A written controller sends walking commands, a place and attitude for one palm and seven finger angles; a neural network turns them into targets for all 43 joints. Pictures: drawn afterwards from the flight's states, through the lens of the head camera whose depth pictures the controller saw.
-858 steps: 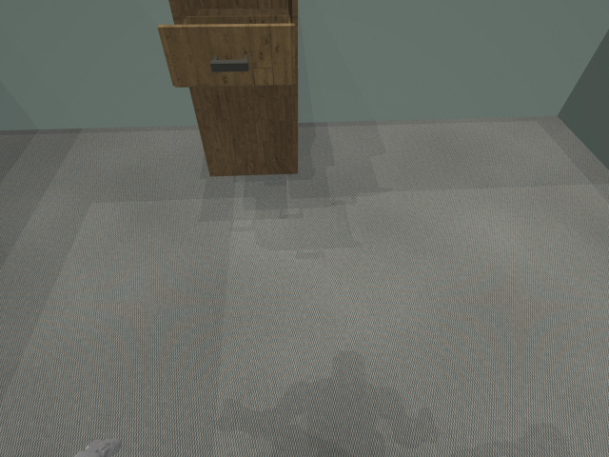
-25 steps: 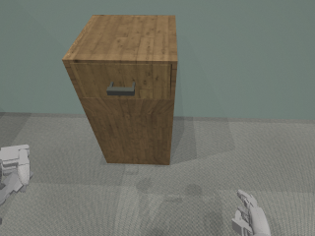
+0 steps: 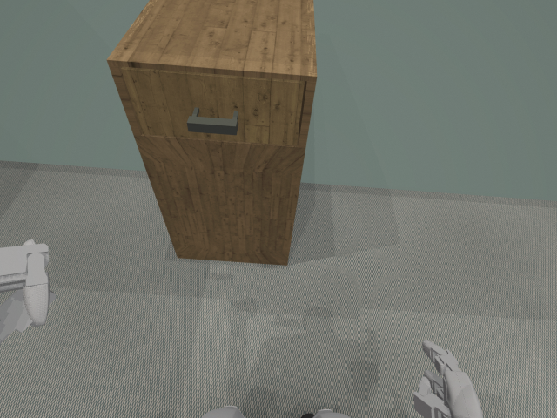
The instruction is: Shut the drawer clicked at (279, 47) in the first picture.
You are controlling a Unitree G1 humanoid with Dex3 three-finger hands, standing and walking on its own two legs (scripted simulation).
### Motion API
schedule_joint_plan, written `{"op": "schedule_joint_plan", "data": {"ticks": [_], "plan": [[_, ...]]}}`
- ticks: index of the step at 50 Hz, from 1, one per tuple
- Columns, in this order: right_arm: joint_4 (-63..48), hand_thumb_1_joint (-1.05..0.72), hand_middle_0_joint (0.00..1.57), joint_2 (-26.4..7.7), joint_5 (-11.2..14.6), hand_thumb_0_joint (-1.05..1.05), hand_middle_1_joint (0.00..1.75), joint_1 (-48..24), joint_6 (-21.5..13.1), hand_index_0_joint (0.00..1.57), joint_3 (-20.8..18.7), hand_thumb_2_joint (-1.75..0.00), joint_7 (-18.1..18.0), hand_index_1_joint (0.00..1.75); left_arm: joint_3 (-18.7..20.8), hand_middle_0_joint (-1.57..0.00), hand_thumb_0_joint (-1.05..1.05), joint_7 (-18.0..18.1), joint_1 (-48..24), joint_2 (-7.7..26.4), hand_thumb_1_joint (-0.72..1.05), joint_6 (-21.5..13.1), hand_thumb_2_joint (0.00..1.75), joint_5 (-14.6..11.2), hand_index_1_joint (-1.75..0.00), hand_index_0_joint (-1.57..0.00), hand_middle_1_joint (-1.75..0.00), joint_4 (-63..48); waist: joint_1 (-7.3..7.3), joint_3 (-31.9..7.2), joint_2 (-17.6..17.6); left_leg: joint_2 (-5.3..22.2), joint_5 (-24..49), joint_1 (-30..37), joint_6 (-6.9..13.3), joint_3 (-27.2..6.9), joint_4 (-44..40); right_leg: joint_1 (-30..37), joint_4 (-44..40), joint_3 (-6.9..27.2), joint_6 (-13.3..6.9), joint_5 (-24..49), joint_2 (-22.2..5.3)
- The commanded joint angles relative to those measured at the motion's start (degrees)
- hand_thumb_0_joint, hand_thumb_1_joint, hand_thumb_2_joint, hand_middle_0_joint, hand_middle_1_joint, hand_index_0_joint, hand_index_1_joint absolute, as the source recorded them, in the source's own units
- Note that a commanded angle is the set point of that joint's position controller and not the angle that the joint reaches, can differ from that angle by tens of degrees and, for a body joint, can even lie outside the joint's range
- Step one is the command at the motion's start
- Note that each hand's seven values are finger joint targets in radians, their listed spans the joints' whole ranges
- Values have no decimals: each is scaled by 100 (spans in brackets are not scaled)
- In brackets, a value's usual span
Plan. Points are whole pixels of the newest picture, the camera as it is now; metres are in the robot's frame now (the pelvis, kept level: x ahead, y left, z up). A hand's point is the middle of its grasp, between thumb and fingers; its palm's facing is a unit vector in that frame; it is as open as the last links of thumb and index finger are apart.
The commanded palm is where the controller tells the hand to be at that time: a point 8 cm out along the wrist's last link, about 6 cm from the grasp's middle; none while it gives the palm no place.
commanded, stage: step back with the hand held close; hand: left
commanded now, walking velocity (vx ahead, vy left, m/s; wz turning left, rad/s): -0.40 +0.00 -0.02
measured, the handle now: (214, 119) +0.73 +0.17 -0.02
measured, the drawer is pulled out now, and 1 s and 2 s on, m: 0.00 0.00 0.00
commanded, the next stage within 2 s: stop stepping back and stand still in 0.52 s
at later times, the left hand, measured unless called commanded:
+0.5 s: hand (35, 395) +0.12 +0.19 +0.19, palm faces +0.17 -0.82 -0.55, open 3.2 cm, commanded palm +0.07 +0.25 +0.19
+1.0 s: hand out of the picture -0.01 +0.23 +0.19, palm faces +0.39 -0.86 -0.33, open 3.2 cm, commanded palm -0.07 +0.27 +0.19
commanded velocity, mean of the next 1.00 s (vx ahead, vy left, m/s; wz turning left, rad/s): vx -0.12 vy -0.01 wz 0.03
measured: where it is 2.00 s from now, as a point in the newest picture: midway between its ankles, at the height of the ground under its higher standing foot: outside the picture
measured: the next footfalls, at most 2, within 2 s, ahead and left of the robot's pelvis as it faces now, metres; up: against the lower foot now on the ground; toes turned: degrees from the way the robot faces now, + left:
right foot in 0.24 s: -0.17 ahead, -0.11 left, +0.00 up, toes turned -1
left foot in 0.52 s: +0.01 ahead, +0.07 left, +0.00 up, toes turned -5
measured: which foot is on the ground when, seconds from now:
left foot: down 0.00-0.38, up 0.40-0.50, down 0.52-0.78, up 0.80-0.96, down 0.98-1.00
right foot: down 0.00-0.02, up 0.04-0.22, down 0.24-1.00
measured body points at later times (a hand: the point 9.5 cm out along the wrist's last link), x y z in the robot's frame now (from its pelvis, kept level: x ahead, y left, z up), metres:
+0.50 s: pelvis -0.08 -0.02 +0.01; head -0.06 +0.00 +0.46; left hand +0.11 +0.24 +0.22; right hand +0.07 -0.27 -0.06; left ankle -0.01 +0.07 -0.71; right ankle -0.16 -0.12 -0.72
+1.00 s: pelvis -0.22 +0.01 +0.01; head -0.25 +0.03 +0.45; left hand -0.04 +0.28 +0.21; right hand -0.10 -0.25 -0.06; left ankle -0.20 +0.12 -0.73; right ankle -0.20 -0.12 -0.71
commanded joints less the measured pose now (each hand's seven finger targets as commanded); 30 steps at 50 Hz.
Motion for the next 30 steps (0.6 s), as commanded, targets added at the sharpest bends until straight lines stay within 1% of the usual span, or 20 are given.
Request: {"op": "schedule_joint_plan", "data": {"ticks": [1, 2, 4, 8, 10, 12, 14, 15, 17, 20, 21, 22, 23, 24, 25, 26, 27, 28, 29, 30], "plan": [[-1035, -90, 20, -871, 38, 0, 30, -506, -421, 20, -302, -90, -154, 30, 985, -140, 0, 205, 141, 982, 90, -450, 90, 47, -160, -140, -160, -1197, 72, -962, 1524, 1680, -2992, -1925, 558, -1929, -2692, 2400, 1506, -88, 21, -197, 306], [-1053, -90, 20, -828, 2, 0, 30, -573, -483, 20, -299, -90, -182, 30, 963, -140, 0, 186, -45, 947, 90, -446, 90, 93, -160, -140, -160, -1248, 114, -869, 1838, 1986, -3135, -2358, 703, -2306, -3016, 2584, 2197, -104, 51, -502, 414], [-893, -90, 20, -733, -70, 0, 30, -382, -557, 20, -343, -90, -191, 30, 976, -140, 0, 220, -53, 946, 90, -402, 90, 72, -160, -140, -160, -1146, 125, -724, 1022, 1984, -2074, -1769, 750, -2054, -2584, 1976, 2331, 31, 1, -1227, 355], [-504, -90, 20, -665, -134, 0, 30, -272, -739, 20, -228, -90, -102, 30, 447, -140, 0, 118, 67, 592, 90, -456, 90, -142, -160, -140, -160, -969, 103, -688, 961, 1593, 281, 458, 426, -1459, -1922, 857, 120, -163, -134, -1635, 110], [-256, -90, 20, -715, -204, 0, 30, -259, -772, 20, -225, -90, -69, 30, 409, -140, 0, 89, -285, 734, 90, -560, 90, -154, -160, -140, -160, -1105, 127, -1120, 1079, 1483, 1997, 1618, 233, -1257, -1525, 647, -788, -145, -170, -932, 21], [-131, -90, 20, -708, -239, 0, 30, -260, -741, 20, -222, -90, -43, 30, 479, -140, 0, 56, -393, 915, 90, -609, 90, -118, -160, -140, -160, -1136, 162, -1718, 1091, 1294, 3778, 2661, 67, -815, -1132, 603, -939, -200, -126, -31, -38], [-334, -90, 20, -614, -160, 0, 30, -334, -605, 20, -226, -90, 6, 30, 618, -140, 0, 34, -375, 1072, 90, -587, 90, -188, -160, -140, -160, -1423, 169, -2368, 938, 1174, 4587, 3513, 31, -406, -824, 515, -819, -187, 23, 795, -78], [-488, -90, 20, -586, -114, 0, 30, -381, -539, 20, -211, -90, 19, 30, 753, -140, 0, 36, -161, 1159, 90, -525, 90, -225, -160, -140, -160, -1452, 181, -2553, 686, 1084, 4564, 3593, 33, -225, -702, 601, -781, -212, 138, 1335, -117], [-803, -90, 20, -545, 34, 0, 30, -551, -430, 20, -172, -90, 29, 30, 1062, -140, 0, 11, 561, 1348, 90, -380, 90, -369, -160, -140, -160, -1353, 242, -2624, -184, 844, 3230, 2872, -60, -82, -547, 979, -881, -158, 315, 2317, -413], [-1077, -90, 20, -476, 186, 0, 30, -853, -241, 20, -59, -90, -53, 30, 1283, -140, 0, 3, 912, 1423, 90, -281, 90, -451, -160, -140, -160, -978, 222, -1345, -826, 184, 26, 1326, -241, 85, 350, 428, -1525, 452, -13, 2436, -1349], [-1022, -90, 20, -449, 168, 0, 30, -851, -212, 20, -49, -90, -76, 30, 1213, -140, 0, 26, 771, 1400, 90, -266, 90, -455, -160, -140, -160, -927, 208, -982, -695, 119, -453, 692, -277, -97, 740, 459, -1499, 676, -283, 2505, -1572], [-973, -90, 20, -448, 111, 0, 30, -852, -211, 20, -22, -90, -99, 30, 1202, -140, 0, 34, 591, 1418, 90, -236, 90, -455, -160, -140, -160, -884, 191, -838, -552, 114, -581, 358, -311, -219, 785, 588, -1393, 815, -502, 2926, -1688], [-881, -90, 20, -379, 47, 0, 30, -721, -174, 20, 50, -90, -147, 30, 1096, -140, 0, 46, 475, 1367, 90, -200, 90, -421, -160, -140, -160, -732, 131, -652, -418, 241, -398, 160, -328, -298, 295, 937, -1152, 670, -631, 3453, -1598], [-828, -90, 20, -423, 22, 0, 30, -654, -144, 20, 83, -90, -206, 30, 948, -140, 0, 50, 307, 1270, 90, -177, 90, -378, -160, -140, -160, -628, 87, -565, -244, 256, 219, 271, -326, -288, -303, 1134, -890, 479, -544, 3692, -1340], [-786, -90, 20, -539, 25, 0, 30, -573, -138, 20, 58, -90, -250, 30, 786, -140, 0, 38, 161, 1193, 90, -174, 90, -347, -160, -140, -160, -607, 37, -591, 6, 292, 1521, 734, -264, -262, -841, 1115, -700, 186, -297, 3627, -962], [-756, -90, 20, -676, 73, 0, 30, -437, -156, 20, -5, -90, -256, 30, 619, -140, 0, 13, -4, 1139, 90, -190, 90, -337, -160, -140, -160, -676, 18, -787, 361, 532, 3218, 1386, -167, -413, -1349, 1041, -520, -174, -21, 2950, -511], [-794, -90, 20, -779, 149, 0, 30, -426, -220, 20, -73, -90, -218, 30, 460, -140, 0, -12, -171, 1149, 90, -216, 90, -304, -160, -140, -160, -848, 84, -1065, 748, 933, 4194, 2146, -34, -697, -1482, 785, -172, -332, 126, 1488, -175], [-767, -90, 20, -764, 69, 0, 30, -351, -279, 20, -111, -90, -186, 30, 560, -140, 0, -5, 152, 1260, 90, -169, 90, -360, -160, -140, -160, -681, 172, -1459, 1166, 1366, 4601, 2448, 166, -1225, -1667, 547, 462, -287, 56, -558, 40], [-791, -90, 20, -763, -15, 0, 30, -319, -377, 20, -115, -90, -132, 30, 416, -140, 0, -30, 293, 1141, 90, -150, 90, -414, -160, -140, -160, -851, 241, -1672, 1442, 1628, 3999, 2223, 240, -1607, -2053, 587, 1129, -141, -57, -2077, 145], [-759, -90, 20, -801, -75, 0, 30, -338, -458, 20, -141, -90, -112, 30, 391, -140, 0, -26, 213, 1083, 90, -149, 90, -363, -160, -140, -160, -1050, 281, -1609, 1371, 1822, 2362, 1472, 374, -1713, -2388, 993, 1700, -7, -91, -2336, 143]]}}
